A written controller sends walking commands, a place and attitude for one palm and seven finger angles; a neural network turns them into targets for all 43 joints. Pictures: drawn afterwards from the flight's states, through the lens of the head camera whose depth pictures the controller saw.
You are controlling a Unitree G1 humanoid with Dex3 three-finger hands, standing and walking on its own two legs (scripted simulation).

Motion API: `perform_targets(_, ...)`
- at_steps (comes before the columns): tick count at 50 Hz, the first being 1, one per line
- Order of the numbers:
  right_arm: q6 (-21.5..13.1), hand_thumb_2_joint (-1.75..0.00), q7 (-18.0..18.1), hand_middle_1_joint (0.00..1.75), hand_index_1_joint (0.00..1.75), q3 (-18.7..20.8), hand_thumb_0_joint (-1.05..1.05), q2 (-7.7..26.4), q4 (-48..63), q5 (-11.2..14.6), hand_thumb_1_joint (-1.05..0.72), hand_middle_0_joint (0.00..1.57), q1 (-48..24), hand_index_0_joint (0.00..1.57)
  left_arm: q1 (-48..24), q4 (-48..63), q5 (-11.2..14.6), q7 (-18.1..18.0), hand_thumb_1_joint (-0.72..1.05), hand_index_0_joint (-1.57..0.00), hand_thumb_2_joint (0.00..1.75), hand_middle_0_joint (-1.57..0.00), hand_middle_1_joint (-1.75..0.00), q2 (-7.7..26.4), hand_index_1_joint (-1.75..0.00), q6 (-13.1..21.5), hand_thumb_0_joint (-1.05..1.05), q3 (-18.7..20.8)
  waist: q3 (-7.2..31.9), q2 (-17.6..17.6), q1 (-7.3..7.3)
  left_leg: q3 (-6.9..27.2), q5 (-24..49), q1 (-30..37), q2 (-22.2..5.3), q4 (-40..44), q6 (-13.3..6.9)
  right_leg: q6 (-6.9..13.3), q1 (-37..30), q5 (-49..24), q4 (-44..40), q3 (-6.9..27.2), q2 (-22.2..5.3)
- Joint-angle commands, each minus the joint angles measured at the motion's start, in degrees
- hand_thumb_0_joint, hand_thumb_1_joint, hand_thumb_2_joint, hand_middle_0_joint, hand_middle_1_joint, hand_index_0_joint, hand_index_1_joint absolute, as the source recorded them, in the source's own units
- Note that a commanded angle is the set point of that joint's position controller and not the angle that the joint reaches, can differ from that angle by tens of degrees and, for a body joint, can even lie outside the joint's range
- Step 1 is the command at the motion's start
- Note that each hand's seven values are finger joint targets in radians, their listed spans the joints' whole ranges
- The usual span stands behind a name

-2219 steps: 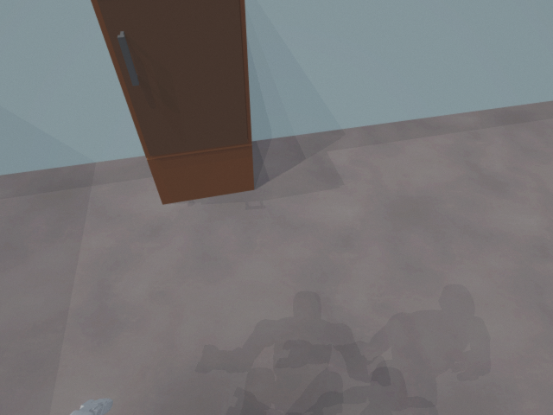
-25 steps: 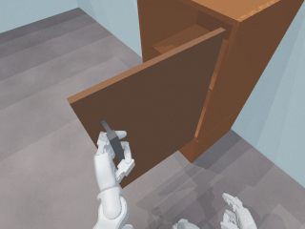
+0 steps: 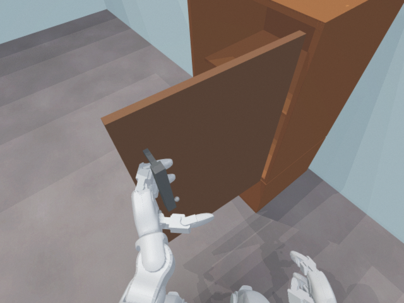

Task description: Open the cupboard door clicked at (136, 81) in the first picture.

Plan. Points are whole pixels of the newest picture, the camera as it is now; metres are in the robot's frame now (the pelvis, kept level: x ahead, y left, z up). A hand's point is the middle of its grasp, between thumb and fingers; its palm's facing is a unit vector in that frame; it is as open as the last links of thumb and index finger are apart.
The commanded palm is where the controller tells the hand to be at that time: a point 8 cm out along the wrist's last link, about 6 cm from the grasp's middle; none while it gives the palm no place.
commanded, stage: open thumb and fingers to let go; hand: left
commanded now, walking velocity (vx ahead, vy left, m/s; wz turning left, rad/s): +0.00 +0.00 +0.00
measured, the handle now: (160, 181) +0.34 +0.10 +0.04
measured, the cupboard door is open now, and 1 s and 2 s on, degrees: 86 88 88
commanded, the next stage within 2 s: slide the hand sideways off the handle in 0.26 s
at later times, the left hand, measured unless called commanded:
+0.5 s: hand (172, 211) +0.28 +0.07 +0.04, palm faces -0.03 -0.99 -0.13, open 15.5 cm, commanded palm +0.26 +0.10 +0.04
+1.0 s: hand (160, 229) +0.25 +0.09 +0.04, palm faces -0.15 -0.99 -0.02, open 16.1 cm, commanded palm +0.22 +0.15 +0.04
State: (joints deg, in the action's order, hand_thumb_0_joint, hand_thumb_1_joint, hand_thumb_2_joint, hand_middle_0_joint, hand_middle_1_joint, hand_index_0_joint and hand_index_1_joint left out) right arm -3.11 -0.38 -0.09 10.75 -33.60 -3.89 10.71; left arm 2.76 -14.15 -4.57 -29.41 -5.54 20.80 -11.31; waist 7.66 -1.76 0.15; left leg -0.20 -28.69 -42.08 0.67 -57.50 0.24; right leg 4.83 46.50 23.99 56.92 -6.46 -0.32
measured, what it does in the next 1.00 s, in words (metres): stands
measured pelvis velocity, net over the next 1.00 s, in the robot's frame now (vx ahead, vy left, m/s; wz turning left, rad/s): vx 0.01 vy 0.03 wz -0.02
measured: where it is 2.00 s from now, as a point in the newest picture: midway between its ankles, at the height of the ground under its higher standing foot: outside the picture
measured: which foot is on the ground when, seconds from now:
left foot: down 0.00-1.00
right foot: down 0.00-1.00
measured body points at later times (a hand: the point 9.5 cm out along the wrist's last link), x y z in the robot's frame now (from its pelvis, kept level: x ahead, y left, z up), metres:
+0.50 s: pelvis +0.00 +0.02 -0.01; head +0.05 +0.00 +0.44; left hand +0.28 +0.13 +0.05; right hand +0.17 -0.20 -0.11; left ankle +0.00 +0.12 -0.67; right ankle +0.04 -0.07 -0.67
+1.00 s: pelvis +0.01 +0.03 -0.01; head +0.07 +0.02 +0.44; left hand +0.25 +0.14 +0.05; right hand +0.19 -0.19 -0.09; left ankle +0.00 +0.12 -0.67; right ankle +0.04 -0.07 -0.67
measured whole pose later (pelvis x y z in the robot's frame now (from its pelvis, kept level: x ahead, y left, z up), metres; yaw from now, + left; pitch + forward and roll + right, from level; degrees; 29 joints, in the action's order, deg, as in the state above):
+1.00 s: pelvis +0.01 +0.03 -0.01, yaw -1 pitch +13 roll +0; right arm -4.2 -0.6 -1.6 12.5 -24.5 -0.4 13.8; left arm 18.2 4.5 0.8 -1.3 4.7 17.7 -12.9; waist 6.9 -2.0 -0.3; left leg -1.9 -32.0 -43.1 1.2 -61.7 -2.2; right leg 2.5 47.6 26.1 60.2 -4.7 -0.7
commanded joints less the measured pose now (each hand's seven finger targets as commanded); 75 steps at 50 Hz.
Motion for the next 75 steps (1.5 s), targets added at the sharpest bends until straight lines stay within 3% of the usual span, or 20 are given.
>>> perform_targets(1, -2.7, -0.9, 0.3, 0.3, 0.3, 1.7, 0.0, 4.9, 9.1, 0.0, -0.9, 0.2, -3.3, 0.2, -10.7, 12.8, -1.5, -2.2, -0.5, -0.24, 0.3, -0.24, -0.85, -1.7, -0.85, 3.3, 0.0, -0.1, 14.4, 5.6, 0.0, 1.4, 9.4, -0.5, 1.1, 6.3, -0.8, -2.9, -16.8, -8.3, -10.2, 8.1, -2.0)
perform_targets(4, -2.7, -0.9, 0.3, 0.3, 0.3, 1.6, 0.0, 4.9, 8.8, -0.1, -0.9, 0.2, -3.3, 0.2, -14.2, 12.3, -2.3, -3.0, -0.5, -0.22, 0.3, -0.22, -0.7, -3.0, -0.7, 3.1, 0.0, -1.6, 13.3, 6.3, 0.91, 1.6, 8.1, 0.0, 0.9, 6.5, -0.9, -3.0, -14.6, -6.0, -10.0, 7.1, -1.7)
perform_targets(12, -2.6, -0.9, 0.1, 0.3, 0.3, 1.6, 0.0, 4.7, 8.9, -0.2, -0.9, 0.2, -3.1, 0.2, -13.1, 12.1, -2.8, -4.4, -0.5, -0.15, 0.3, -0.15, -0.3, -5.2, -0.3, 1.6, 0.0, -3.0, 15.5, 5.0, 0.31, 1.5, 10.9, 1.4, 0.7, 6.8, -0.7, -2.6, -14.4, -9.2, -8.3, 5.3, -0.9)
perform_targets(18, -2.7, -0.9, 0.0, 0.3, 0.3, 1.6, 0.0, 4.8, 8.8, -0.1, -0.9, 0.2, -3.5, 0.2, -14.9, 12.6, -3.2, -4.7, -0.5, -0.15, 0.3, -0.15, -0.3, -6.2, -0.3, 1.5, 0.0, -4.2, 14.3, 5.6, 0.75, 2.0, 9.8, 1.6, 0.5, 6.8, -0.6, -2.5, -12.6, -7.0, -8.2, 4.8, -0.7)
perform_targets(19, -3.0, -0.9, -0.2, 0.3, 0.3, 1.5, 0.0, 7.1, 7.8, 0.1, -0.9, 0.2, 0.1, 0.2, -13.9, 13.6, -9.3, 7.2, -0.5, -0.15, 0.3, -0.15, -0.3, -0.6, -0.3, 3.0, 0.0, -15.4, 12.8, 7.4, 5.24, 1.7, 10.5, 2.6, 0.3, 5.3, -1.7, -2.6, -11.8, -12.0, -7.2, 6.3, -1.2)
perform_targets(21, -3.2, -0.9, 0.5, 0.3, 0.3, 1.8, 0.0, 7.1, 9.7, 0.8, -0.9, 0.2, 0.5, 0.2, -16.1, 17.9, -6.0, 17.3, -0.5, -0.15, 0.3, -0.15, -0.3, 5.8, -0.3, 5.9, 0.0, -9.7, 18.5, 4.0, 2.91, 1.8, 13.1, 2.1, 0.8, 4.9, -2.0, -2.0, -16.4, -16.9, -5.6, 7.3, -1.8)
perform_targets(22, -3.5, -0.9, 0.6, 0.3, 0.3, 1.8, 0.0, 6.9, 10.3, 1.1, -0.9, 0.2, 0.1, 0.2, -15.4, 19.5, -5.1, 20.7, -0.5, -0.15, 0.3, -0.15, -0.3, 5.7, -0.3, 6.3, 0.0, -10.3, 19.8, 2.5, 2.38, 1.8, 13.3, 2.9, 0.8, 4.9, -1.9, -2.1, -16.8, -17.2, -5.3, 7.3, -1.9)
perform_targets(24, -4.6, -0.9, 0.8, 0.3, 0.3, 1.3, 0.0, 7.1, 11.3, 2.4, -0.9, 0.2, 0.5, 0.2, -14.6, 19.1, -1.3, 28.0, -0.5, -0.15, 0.3, -0.15, -0.3, 4.2, -0.3, 5.7, 0.0, -12.8, 16.0, 2.5, 3.63, 2.5, 11.2, 3.5, 0.9, 5.5, -2.0, -2.2, -14.6, -14.1, -6.4, 6.8, -1.6)
perform_targets(26, -5.4, -0.9, 1.2, 0.3, 0.3, 0.6, 0.0, 7.1, 12.8, 3.9, -0.9, 0.2, -0.5, 0.2, -15.0, 19.6, 5.4, 32.2, -0.5, -0.15, 0.3, -0.15, -0.3, 1.9, -0.3, 3.7, 0.0, -12.0, 12.8, 2.1, 3.63, 3.0, 8.3, 3.7, 1.0, 7.0, -2.0, -2.2, -13.9, -9.1, -8.3, 6.3, -1.1)
perform_targets(28, -6.0, -0.9, 1.7, 0.3, 0.3, 0.5, 0.0, 7.5, 13.7, 4.6, -0.9, 0.2, -1.3, 0.2, -11.8, 19.5, 9.9, 32.4, -0.5, -0.15, 0.3, -0.15, -0.3, 2.7, -0.3, 1.9, 0.0, -7.6, 11.2, 5.9, 2.58, 3.2, 5.4, 2.8, 0.9, 8.2, -1.7, -2.7, -13.8, -3.9, -9.9, 5.6, -0.9)
perform_targets(30, -6.3, -0.9, 1.8, 0.3, 0.3, 0.5, 0.0, 7.7, 14.5, 4.7, -0.9, 0.2, -1.3, 0.2, -8.5, 19.8, 11.0, 30.8, -0.5, -0.15, 0.3, -0.15, -0.3, 3.6, -0.3, 0.7, 0.0, -4.8, 10.4, 7.9, 1.45, 3.1, 4.9, 1.9, 0.9, 8.8, -1.5, -2.8, -13.9, -2.1, -10.0, 5.2, -0.9)
perform_targets(36, -5.7, -0.9, 0.1, 0.3, 0.3, 1.0, 0.0, 7.6, 15.8, 3.5, -0.9, 0.2, 0.1, 0.2, 2.0, 22.9, 5.8, 25.1, -0.5, -0.15, 0.3, -0.15, -0.3, 7.8, -0.3, 1.6, 0.0, -0.8, 12.2, 5.9, -0.96, 2.4, 10.0, 1.0, 0.9, 7.1, -1.1, -2.1, -13.4, -7.7, -5.8, 4.8, -0.8)
perform_targets(40, -4.6, -0.9, -0.2, 0.3, 0.3, 1.1, 0.0, 7.4, 16.9, 3.3, -0.9, 0.2, 0.0, 0.2, 4.0, 26.0, 4.4, 25.0, -0.5, -0.15, 0.3, -0.15, -0.3, 10.3, -0.3, 2.0, 0.0, 1.1, 11.7, 4.2, -1.04, 1.7, 8.8, -0.3, 0.9, 6.2, -1.1, -2.1, -13.2, -7.2, -5.5, 5.8, -0.8)
perform_targets(43, -4.2, -0.9, -0.2, 0.3, 0.3, 1.1, 0.0, 7.3, 17.9, 3.5, -0.9, 0.2, 0.2, 0.2, 7.4, 28.9, 4.4, 25.7, -0.5, -0.15, 0.3, -0.15, -0.3, 9.7, -0.3, 1.5, 0.0, 0.0, 12.0, 1.4, -1.03, 1.9, 10.6, 0.9, 0.8, 6.0, -0.8, -1.9, -12.5, -8.9, -4.6, 5.2, -0.6)
perform_targets(49, -4.2, -0.9, 0.7, 0.3, 0.3, 1.0, 0.0, 7.4, 19.0, 3.9, -0.9, 0.2, 0.8, 0.2, 14.5, 32.9, 7.1, 27.5, -0.5, -0.15, 0.3, -0.15, -0.3, 10.4, -0.3, 0.6, 0.0, 1.4, 11.9, 5.5, -0.43, 2.2, 11.7, 0.2, 0.7, 5.3, -0.9, -2.5, -14.2, -11.6, -4.7, 5.0, -0.1)
perform_targets(58, -5.1, -0.9, 1.0, 0.3, 0.3, 1.4, 0.0, 7.5, 19.1, 3.8, -0.9, 0.2, 1.6, 0.2, 21.8, 37.1, 7.7, 30.6, -0.5, -0.15, 0.3, -0.15, -0.3, 13.6, -0.3, 2.7, 0.0, 3.7, 12.3, 3.7, -0.17, 2.1, 14.0, -1.7, 0.8, 2.3, -0.9, -2.6, -12.9, -14.7, -2.3, 5.5, -0.3)
perform_targets(61, -5.2, -0.9, 1.5, 0.3, 0.3, 1.5, 0.0, 7.6, 19.0, 4.0, -0.9, 0.2, 1.6, 0.2, 23.5, 37.3, 8.8, 32.1, -0.5, -0.15, 0.3, -0.15, -0.3, 15.5, -0.3, 2.9, 0.0, 6.3, 12.0, 4.8, -0.09, 2.1, 13.2, -3.2, 0.9, 1.4, -1.0, -2.7, -13.2, -14.3, -2.6, 6.3, -0.1)
perform_targets(65, -5.6, -0.9, 1.7, 0.3, 0.3, 1.7, 0.0, 7.5, 19.6, 4.4, -0.9, 0.2, 1.5, 0.2, 27.3, 39.6, 10.9, 34.3, -0.5, -0.15, 0.3, -0.15, -0.3, 15.6, -0.3, 3.2, 0.0, 7.4, 12.8, 1.9, -0.86, 1.8, 14.0, -2.7, 1.0, 1.1, -0.8, -2.7, -13.5, -15.0, -2.1, 6.2, -0.1)
perform_targets(70, -5.6, -0.9, 2.3, 0.3, 0.3, 2.0, 0.0, 7.6, 19.7, 4.7, -0.9, 0.2, 1.3, 0.2, 30.3, 39.6, 12.9, 36.4, -0.5, -0.15, 0.3, -0.15, -0.3, 17.7, -0.3, 3.1, 0.0, 10.7, 12.7, 5.1, -0.71, 1.5, 12.0, -5.8, 1.2, -0.3, -0.9, -3.4, -15.2, -14.2, -3.3, 8.2, -0.7)
perform_targets(75, -6.0, -0.9, 2.7, 0.3, 0.3, 2.2, 0.0, 7.8, 19.3, 4.9, -0.9, 0.2, 0.6, 0.2, 31.0, 39.6, 14.7, 39.3, -0.5, -0.15, 0.3, -0.15, -0.3, 19.1, -0.3, 4.1, 0.0, 13.2, 11.7, 3.9, -0.54, 1.5, 10.9, -7.2, 1.1, -1.3, -0.9, -3.5, -14.6, -12.4, -3.5, 9.3, -1.0)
